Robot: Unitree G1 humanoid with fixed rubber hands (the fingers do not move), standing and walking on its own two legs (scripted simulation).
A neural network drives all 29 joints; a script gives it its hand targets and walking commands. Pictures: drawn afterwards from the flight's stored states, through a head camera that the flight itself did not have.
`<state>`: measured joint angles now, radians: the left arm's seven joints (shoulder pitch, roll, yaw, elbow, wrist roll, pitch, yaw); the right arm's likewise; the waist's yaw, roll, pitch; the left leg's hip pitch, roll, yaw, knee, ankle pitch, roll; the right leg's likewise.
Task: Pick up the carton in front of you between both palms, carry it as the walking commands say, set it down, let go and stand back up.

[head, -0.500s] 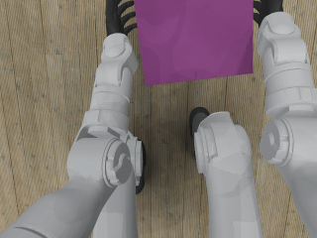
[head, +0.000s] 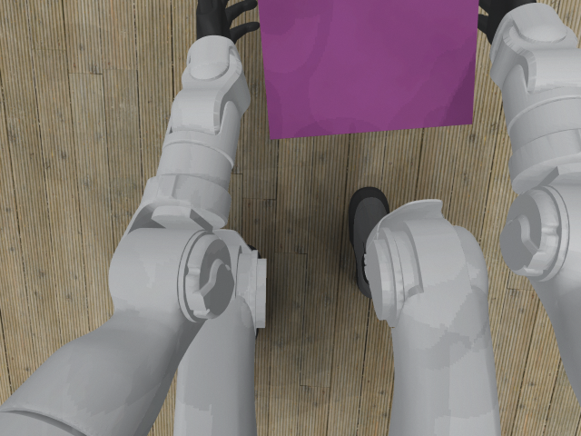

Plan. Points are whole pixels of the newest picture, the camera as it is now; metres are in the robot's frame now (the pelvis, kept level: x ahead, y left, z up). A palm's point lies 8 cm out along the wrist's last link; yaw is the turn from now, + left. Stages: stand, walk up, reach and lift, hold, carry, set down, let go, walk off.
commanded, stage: set down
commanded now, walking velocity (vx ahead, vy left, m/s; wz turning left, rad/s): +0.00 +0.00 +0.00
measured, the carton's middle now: (351, 53) +0.50 -0.15 -0.25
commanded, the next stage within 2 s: let go in 1.92 s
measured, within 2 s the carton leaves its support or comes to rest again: neither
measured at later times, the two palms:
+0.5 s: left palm (215, 30) +0.54 +0.01 -0.16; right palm (504, 9) +0.49 -0.30 -0.17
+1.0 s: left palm (195, 41) +0.53 +0.03 -0.16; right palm (557, 8) +0.48 -0.35 -0.16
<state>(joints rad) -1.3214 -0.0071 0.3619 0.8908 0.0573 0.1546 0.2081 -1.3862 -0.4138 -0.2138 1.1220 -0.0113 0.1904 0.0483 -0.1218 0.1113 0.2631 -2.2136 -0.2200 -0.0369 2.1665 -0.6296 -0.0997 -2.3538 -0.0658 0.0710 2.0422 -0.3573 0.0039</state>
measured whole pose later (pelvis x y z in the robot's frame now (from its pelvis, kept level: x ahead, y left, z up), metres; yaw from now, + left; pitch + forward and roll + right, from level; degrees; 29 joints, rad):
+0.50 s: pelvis +0.01 +0.00 +0.00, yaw +0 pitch +38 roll +2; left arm -1.37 0.01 0.38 0.98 0.13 0.09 0.12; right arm -1.41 -0.44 -0.28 1.22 -0.02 0.10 0.11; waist -0.11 0.10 0.28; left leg -2.22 -0.22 -0.04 2.20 -0.66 -0.09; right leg -2.36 -0.07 0.07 2.07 -0.38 0.00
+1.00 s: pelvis +0.00 -0.01 +0.01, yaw -1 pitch +34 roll +4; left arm -1.29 0.16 0.08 0.81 -0.15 0.12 0.21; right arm -1.36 -0.57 -0.22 1.12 0.18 0.02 0.08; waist -0.09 0.07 0.41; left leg -2.10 -0.18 -0.03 2.17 -0.67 -0.11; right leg -2.27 -0.04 0.07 2.05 -0.37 -0.01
